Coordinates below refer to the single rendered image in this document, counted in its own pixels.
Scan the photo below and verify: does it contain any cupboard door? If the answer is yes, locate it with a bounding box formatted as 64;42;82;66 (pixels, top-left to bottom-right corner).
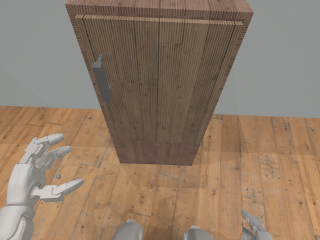
75;14;243;143

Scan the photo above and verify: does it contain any right robot thigh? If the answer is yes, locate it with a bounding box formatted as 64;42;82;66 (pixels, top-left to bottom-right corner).
182;228;214;240

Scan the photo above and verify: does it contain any robot left hand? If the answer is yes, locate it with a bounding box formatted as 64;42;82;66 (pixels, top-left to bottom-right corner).
6;133;84;208

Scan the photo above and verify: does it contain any left robot forearm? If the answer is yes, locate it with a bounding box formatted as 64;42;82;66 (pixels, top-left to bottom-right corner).
0;204;36;240

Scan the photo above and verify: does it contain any handle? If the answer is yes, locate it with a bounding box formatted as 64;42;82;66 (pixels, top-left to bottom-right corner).
92;54;112;103

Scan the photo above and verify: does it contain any right robot shin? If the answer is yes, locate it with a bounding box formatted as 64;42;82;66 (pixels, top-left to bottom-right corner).
190;225;200;229

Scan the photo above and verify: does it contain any robot right hand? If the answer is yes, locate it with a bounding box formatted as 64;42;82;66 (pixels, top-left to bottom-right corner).
240;209;273;240

